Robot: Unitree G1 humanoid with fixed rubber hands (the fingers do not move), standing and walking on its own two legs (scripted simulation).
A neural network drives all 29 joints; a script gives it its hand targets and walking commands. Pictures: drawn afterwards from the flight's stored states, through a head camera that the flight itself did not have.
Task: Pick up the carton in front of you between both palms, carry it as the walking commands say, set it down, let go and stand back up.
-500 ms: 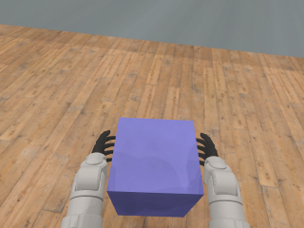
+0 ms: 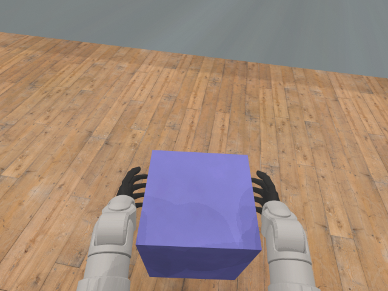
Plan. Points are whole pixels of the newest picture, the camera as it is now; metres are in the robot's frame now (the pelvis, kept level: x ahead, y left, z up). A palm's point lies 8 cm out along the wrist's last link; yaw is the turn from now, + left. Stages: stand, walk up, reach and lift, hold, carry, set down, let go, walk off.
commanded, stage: carry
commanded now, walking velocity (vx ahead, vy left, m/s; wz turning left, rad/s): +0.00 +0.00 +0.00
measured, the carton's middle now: (196, 219) +0.29 +0.00 -0.04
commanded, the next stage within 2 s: hold in 0.38 s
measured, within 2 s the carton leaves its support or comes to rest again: neither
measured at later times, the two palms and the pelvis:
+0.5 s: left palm (128, 208) +0.27 +0.14 +0.04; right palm (275, 216) +0.26 -0.16 +0.04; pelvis -0.01 +0.00 +0.01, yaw -4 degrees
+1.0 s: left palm (145, 207) +0.32 +0.13 -0.05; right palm (268, 223) +0.28 -0.17 -0.04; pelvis -0.06 +0.04 -0.03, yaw -10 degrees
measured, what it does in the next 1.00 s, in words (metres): shifts its weight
